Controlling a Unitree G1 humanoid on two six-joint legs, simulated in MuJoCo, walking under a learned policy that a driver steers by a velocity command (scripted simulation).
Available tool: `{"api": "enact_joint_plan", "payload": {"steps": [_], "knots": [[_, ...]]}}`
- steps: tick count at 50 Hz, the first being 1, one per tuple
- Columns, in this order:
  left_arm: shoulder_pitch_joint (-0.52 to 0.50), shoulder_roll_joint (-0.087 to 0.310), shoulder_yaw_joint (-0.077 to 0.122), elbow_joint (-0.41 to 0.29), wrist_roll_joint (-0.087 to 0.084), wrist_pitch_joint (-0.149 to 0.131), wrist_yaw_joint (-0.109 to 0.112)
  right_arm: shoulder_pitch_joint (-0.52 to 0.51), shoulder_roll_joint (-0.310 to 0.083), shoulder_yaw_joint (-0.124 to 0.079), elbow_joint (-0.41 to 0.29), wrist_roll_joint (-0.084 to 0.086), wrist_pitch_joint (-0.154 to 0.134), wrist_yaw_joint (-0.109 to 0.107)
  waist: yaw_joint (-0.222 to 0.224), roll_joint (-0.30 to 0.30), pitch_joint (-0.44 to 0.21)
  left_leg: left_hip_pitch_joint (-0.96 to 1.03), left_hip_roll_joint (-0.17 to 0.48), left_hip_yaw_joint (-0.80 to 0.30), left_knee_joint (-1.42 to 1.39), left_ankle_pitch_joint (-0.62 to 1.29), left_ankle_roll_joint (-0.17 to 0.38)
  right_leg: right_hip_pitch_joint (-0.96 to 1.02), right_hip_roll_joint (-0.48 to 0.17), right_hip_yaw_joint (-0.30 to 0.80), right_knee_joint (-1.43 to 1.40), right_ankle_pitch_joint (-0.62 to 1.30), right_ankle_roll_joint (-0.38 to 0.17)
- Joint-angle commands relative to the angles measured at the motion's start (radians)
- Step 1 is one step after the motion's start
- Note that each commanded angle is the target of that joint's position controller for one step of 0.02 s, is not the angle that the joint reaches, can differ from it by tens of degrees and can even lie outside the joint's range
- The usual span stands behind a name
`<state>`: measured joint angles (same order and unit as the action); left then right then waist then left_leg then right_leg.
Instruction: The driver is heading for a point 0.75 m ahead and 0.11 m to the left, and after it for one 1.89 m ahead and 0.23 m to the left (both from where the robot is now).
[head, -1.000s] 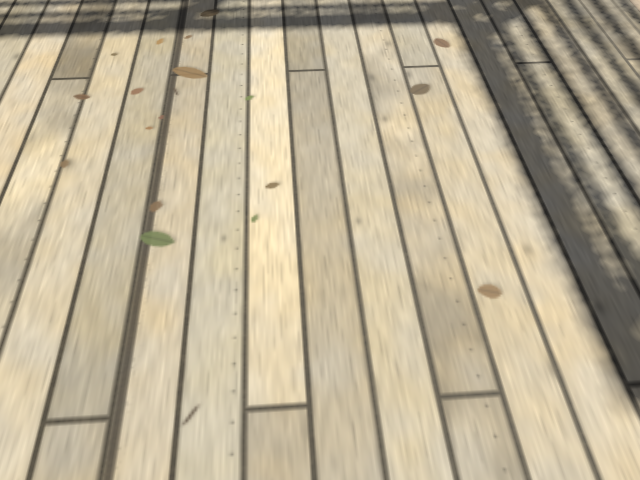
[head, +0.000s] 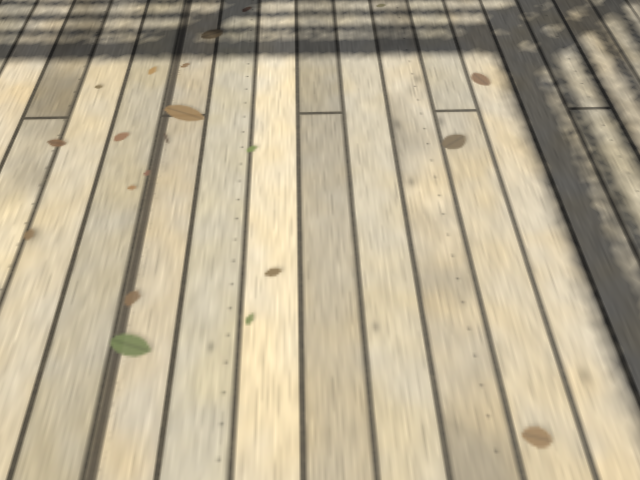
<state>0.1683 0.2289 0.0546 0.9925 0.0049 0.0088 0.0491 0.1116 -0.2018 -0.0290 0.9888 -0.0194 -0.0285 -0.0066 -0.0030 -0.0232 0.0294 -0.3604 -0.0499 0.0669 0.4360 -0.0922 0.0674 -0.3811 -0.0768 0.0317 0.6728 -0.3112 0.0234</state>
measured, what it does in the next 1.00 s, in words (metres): walks ahead, turning left: right foot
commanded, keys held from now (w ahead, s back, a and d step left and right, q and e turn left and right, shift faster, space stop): no key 0.38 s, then q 0.34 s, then w+q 0.20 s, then w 0.08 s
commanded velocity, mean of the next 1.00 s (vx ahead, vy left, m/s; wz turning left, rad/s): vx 0.08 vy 0.00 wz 0.23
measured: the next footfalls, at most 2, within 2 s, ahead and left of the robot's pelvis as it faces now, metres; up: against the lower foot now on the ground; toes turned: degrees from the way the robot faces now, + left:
right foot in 0.04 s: +0.08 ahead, -0.15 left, +0.00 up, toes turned -1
right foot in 1.34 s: +0.42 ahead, -0.05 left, +0.00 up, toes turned +12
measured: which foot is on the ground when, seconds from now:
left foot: down 0.00-1.00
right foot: up 0.00-0.02, down 0.04-0.74, up 0.76-1.00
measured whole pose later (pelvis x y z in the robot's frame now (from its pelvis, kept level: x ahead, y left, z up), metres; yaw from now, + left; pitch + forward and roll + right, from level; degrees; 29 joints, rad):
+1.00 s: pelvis +0.10 +0.03 +0.02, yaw +16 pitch +3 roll -2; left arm 0.07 0.30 0.11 0.88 0.00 -0.08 0.03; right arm 0.29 -0.23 -0.06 0.89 0.01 -0.05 -0.02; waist -0.04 -0.02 -0.02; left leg -0.19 -0.07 -0.08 0.33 -0.18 0.09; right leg -0.57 -0.05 0.06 0.83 -0.15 0.02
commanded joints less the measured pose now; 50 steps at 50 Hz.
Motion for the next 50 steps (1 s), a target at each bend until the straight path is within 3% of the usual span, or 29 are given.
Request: {"api": "enact_joint_plan", "payload": {"steps": [1,2,3,4,5,6,11,19,22,24,26,28,30,31,32,34,36,37,38,39,40,41,42,44,47,50], "knots": [[0.138,0.068,0.014,0.015,0.024,0.013,-0.003,-0.064,-0.113,-0.014,-0.05,0.016,0.0,-0.011,0.064,0.117,-0.081,-0.113,0.193,-0.197,-0.231,-0.477,0.046,0.261,0.019,-0.038,-0.146,0.114,-0.032],[0.123,0.088,0.013,0.004,0.027,0.011,-0.003,-0.04,-0.109,-0.012,-0.04,0.014,0.003,-0.011,0.05,0.086,-0.032,-0.111,0.167,-0.185,-0.203,-0.5,0.007,0.23,-0.022,0.006,-0.226,0.086,-0.054],[0.098,0.154,0.026,0.005,0.014,0.009,0.001,0.001,-0.119,-0.02,-0.038,0.015,0.007,-0.014,-0.002,-0.005,0.012,-0.075,0.111,-0.131,-0.176,-0.442,-0.019,0.127,-0.03,0.017,-0.247,-0.062,-0.079],[0.088,0.135,0.026,0.015,0.007,0.0,-0.001,-0.006,-0.121,-0.02,-0.036,0.01,0.01,-0.021,0.001,-0.058,0.032,0.031,0.085,-0.092,-0.125,-0.356,-0.033,0.008,-0.02,0.025,-0.294,-0.18,-0.08],[0.073,0.1,0.017,0.019,0.009,-0.012,-0.002,-0.002,-0.116,-0.02,-0.034,0.009,0.011,-0.024,-0.007,-0.085,0.029,0.1,0.083,-0.084,-0.084,-0.281,-0.031,-0.035,-0.02,0.029,-0.33,-0.195,-0.065],[0.054,0.09,0.015,0.022,0.011,-0.022,-0.004,0.01,-0.104,-0.019,-0.027,0.009,0.012,-0.026,-0.018,-0.102,0.021,0.139,0.083,-0.077,-0.059,-0.226,-0.025,-0.043,-0.018,0.029,-0.343,-0.162,-0.049],[0.077,0.083,0.011,0.039,-0.001,-0.045,-0.008,0.024,-0.099,-0.019,0.001,0.009,0.012,-0.02,-0.005,-0.029,-0.022,0.148,0.086,-0.067,-0.027,-0.088,-0.012,0.06,-0.004,0.011,-0.292,0.038,-0.038],[0.106,0.08,0.004,0.058,-0.003,-0.037,-0.009,0.031,-0.108,-0.02,0.033,0.019,0.019,-0.021,0.009,0.021,-0.058,0.182,0.091,-0.064,0.014,0.076,-0.016,0.132,0.012,-0.014,-0.245,0.213,-0.045],[0.096,0.123,0.021,0.039,-0.006,-0.027,0.009,-0.019,-0.151,-0.032,-0.001,0.03,0.026,-0.025,0.021,0.028,-0.047,0.104,0.084,-0.08,0.053,0.123,0.003,0.17,0.02,-0.041,-0.202,0.215,-0.049],[0.122,0.126,0.03,0.033,-0.007,-0.018,0.024,-0.036,-0.157,-0.039,-0.026,0.035,0.033,-0.027,0.03,0.023,-0.052,0.052,0.079,-0.096,0.088,0.14,0.018,0.184,0.009,-0.049,-0.176,0.216,-0.061],[0.145,0.133,0.04,0.025,-0.005,-0.01,0.036,-0.043,-0.148,-0.043,-0.05,0.034,0.041,-0.029,0.036,-0.005,-0.05,-0.01,0.065,-0.1,0.143,0.12,0.017,0.195,-0.032,-0.022,-0.181,0.23,-0.086],[0.157,0.162,0.053,0.01,-0.002,-0.007,0.047,-0.045,-0.134,-0.045,-0.074,0.028,0.05,-0.028,0.04,-0.076,-0.046,-0.093,0.036,-0.069,0.244,0.046,-0.008,0.226,-0.138,0.067,-0.225,0.287,-0.142],[0.08,0.172,0.056,-0.032,-0.004,-0.013,0.056,-0.016,-0.12,-0.048,-0.089,0.019,0.059,-0.02,0.02,-0.181,-0.05,-0.141,0.038,-0.037,0.411,-0.319,-0.025,0.218,-0.291,0.175,-0.259,0.401,-0.225],[0.044,0.175,0.057,-0.055,-0.003,-0.02,0.059,-0.028,-0.124,-0.051,-0.104,0.022,0.064,-0.014,0.024,-0.177,-0.033,-0.178,0.063,-0.049,0.49,-0.458,-0.029,0.213,-0.338,0.198,-0.27,0.455,-0.253],[0.011,0.192,0.062,-0.072,-0.006,-0.027,0.059,-0.044,-0.123,-0.052,-0.123,0.027,0.067,-0.008,0.017,-0.145,-0.019,-0.195,0.098,-0.072,0.495,-0.487,-0.03,0.212,-0.347,0.187,-0.265,0.474,-0.244],[-0.065,0.227,0.074,-0.093,-0.025,-0.029,0.057,-0.02,-0.126,-0.057,-0.126,0.037,0.068,0.003,-0.017,-0.112,-0.038,-0.074,0.095,-0.031,0.345,-0.338,-0.029,0.168,-0.282,0.073,-0.219,0.467,-0.166],[-0.036,0.208,0.075,-0.079,-0.026,-0.015,0.044,0.062,-0.146,-0.079,-0.095,0.037,0.068,0.01,-0.04,-0.059,-0.083,0.153,0.011,0.031,0.154,-0.119,-0.012,0.079,-0.189,-0.071,-0.059,0.369,-0.089],[0.015,0.16,0.065,-0.073,-0.01,-0.012,0.031,0.104,-0.217,-0.106,-0.1,0.039,0.064,0.005,-0.038,0.138,-0.095,0.288,0.1,-0.181,0.017,0.009,0.056,-0.076,-0.094,-0.181,0.189,0.12,-0.009],[-0.074,0.083,0.037,-0.163,0.015,-0.02,0.024,0.177,-0.338,-0.125,-0.116,0.028,0.048,0.003,-0.06,0.382,-0.132,0.393,0.37,-0.72,-0.149,-0.046,0.277,-0.369,0.095,-0.136,0.472,-0.401,0.048],[-0.105,0.112,0.043,-0.175,-0.013,-0.035,0.009,0.23,-0.288,-0.1,-0.115,0.006,0.015,0.014,-0.083,0.224,-0.186,0.394,0.411,-0.83,-0.204,-0.314,0.324,-0.402,0.068,0.049,0.599,-0.392,0.018],[-0.118,0.135,0.049,-0.18,-0.033,-0.049,-0.002,0.181,-0.255,-0.09,-0.127,0.013,-0.008,0.013,-0.057,0.165,-0.107,0.359,0.388,-0.772,-0.223,-0.532,0.286,-0.476,0.04,0.068,0.606,-0.287,-0.017],[-0.11,0.169,0.061,-0.164,-0.028,-0.06,-0.003,0.117,-0.226,-0.082,-0.149,0.031,-0.02,0.01,-0.03,0.097,-0.048,0.302,0.342,-0.696,-0.232,-0.613,0.22,-0.474,0.011,0.062,0.559,-0.179,-0.037],[-0.099,0.191,0.07,-0.149,-0.013,-0.067,0.004,0.062,-0.214,-0.075,-0.169,0.037,-0.024,0.004,-0.011,0.09,-0.026,0.254,0.306,-0.631,-0.245,-0.571,0.176,-0.438,-0.009,0.064,0.482,-0.08,-0.04],[-0.099,0.184,0.075,-0.147,0.001,-0.084,0.0,0.065,-0.201,-0.071,-0.178,0.031,-0.027,-0.006,-0.003,0.103,-0.033,0.21,0.244,-0.537,-0.271,-0.458,0.151,-0.338,-0.009,0.055,0.371,0.042,-0.033],[-0.131,0.14,0.066,-0.16,0.0,-0.105,-0.012,0.147,-0.202,-0.072,-0.163,0.033,-0.039,-0.018,-0.021,0.09,-0.048,0.273,0.223,-0.461,-0.272,-0.28,0.159,-0.335,0.015,0.043,0.2,0.16,-0.011],[-0.167,0.115,0.053,-0.171,-0.004,-0.111,-0.023,0.187,-0.201,-0.072,-0.149,0.033,-0.043,-0.021,-0.043,0.117,-0.039,0.277,0.218,-0.412,-0.282,-0.21,0.151,-0.298,0.022,0.029,0.04,0.245,0.012]]}}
